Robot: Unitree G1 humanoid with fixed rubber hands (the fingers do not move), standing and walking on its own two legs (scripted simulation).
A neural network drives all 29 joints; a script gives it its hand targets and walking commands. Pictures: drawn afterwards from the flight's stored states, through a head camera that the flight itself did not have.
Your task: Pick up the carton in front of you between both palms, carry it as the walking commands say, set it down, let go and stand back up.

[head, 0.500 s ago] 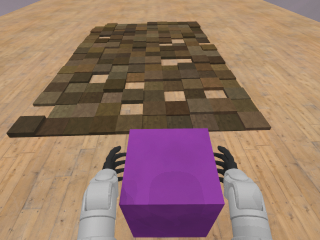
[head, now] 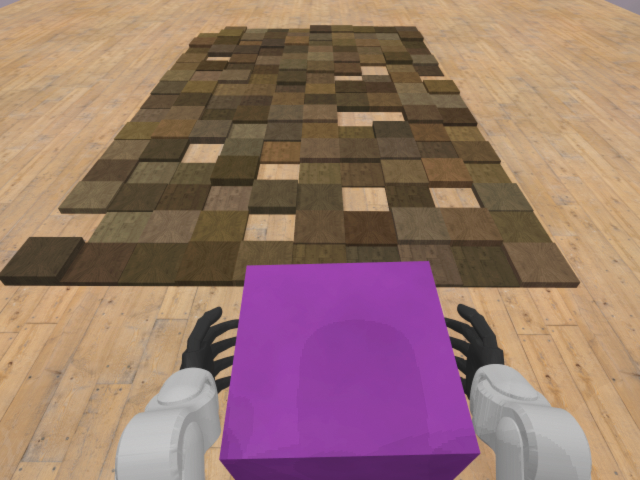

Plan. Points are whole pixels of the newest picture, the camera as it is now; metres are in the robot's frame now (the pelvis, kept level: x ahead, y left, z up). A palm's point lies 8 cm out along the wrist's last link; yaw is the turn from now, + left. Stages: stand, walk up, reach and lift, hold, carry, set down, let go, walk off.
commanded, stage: carry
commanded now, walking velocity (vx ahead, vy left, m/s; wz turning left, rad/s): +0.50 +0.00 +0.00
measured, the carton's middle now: (340, 392) +0.25 +0.00 +0.02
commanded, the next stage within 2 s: none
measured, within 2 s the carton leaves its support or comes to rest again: neither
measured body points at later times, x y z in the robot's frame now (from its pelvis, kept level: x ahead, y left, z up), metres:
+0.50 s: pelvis +0.31 +0.04 +0.00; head +0.29 +0.05 +0.45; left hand +0.56 +0.18 +0.09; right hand +0.54 -0.13 +0.10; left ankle +0.21 +0.12 -0.74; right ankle +0.44 -0.11 -0.70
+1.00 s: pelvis +0.65 +0.00 +0.00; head +0.65 -0.01 +0.45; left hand +0.93 +0.15 +0.09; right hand +0.93 -0.15 +0.09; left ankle +0.79 +0.15 -0.70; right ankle +0.54 -0.08 -0.74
